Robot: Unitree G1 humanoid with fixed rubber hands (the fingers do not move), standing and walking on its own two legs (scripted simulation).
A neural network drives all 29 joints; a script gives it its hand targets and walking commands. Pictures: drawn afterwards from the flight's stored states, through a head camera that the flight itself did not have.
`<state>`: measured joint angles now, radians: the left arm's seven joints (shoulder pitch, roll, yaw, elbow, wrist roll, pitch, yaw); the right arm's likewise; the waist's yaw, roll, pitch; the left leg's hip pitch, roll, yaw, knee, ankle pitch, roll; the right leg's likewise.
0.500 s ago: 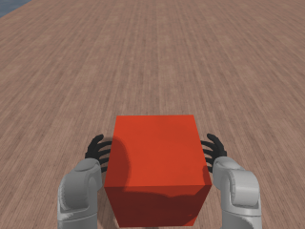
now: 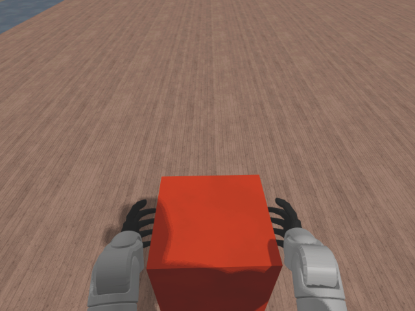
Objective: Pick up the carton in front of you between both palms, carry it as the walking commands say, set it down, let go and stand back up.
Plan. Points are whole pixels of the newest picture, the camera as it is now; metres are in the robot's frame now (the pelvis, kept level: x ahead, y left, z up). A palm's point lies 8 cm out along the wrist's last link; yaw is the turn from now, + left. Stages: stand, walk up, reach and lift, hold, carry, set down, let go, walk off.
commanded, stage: carry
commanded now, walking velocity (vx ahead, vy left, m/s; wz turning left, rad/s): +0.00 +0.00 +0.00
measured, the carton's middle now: (211, 249) +0.29 +0.00 -0.04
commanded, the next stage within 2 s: hold in 0.60 s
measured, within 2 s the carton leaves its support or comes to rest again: neither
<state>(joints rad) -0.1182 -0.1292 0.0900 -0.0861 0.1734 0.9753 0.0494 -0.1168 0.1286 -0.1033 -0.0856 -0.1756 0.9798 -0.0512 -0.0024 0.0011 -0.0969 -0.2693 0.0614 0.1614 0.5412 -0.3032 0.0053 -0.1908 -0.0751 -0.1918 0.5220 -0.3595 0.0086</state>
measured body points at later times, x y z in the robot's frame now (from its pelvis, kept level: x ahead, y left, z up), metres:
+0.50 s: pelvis -0.04 +0.00 +0.00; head -0.06 +0.00 +0.45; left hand +0.26 +0.15 +0.04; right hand +0.26 -0.15 +0.04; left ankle -0.01 +0.11 -0.73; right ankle -0.06 -0.11 -0.73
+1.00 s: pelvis -0.07 +0.00 +0.01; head -0.11 +0.00 +0.46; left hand +0.24 +0.13 +0.05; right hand +0.22 -0.17 +0.04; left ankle -0.02 +0.12 -0.73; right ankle -0.06 -0.11 -0.73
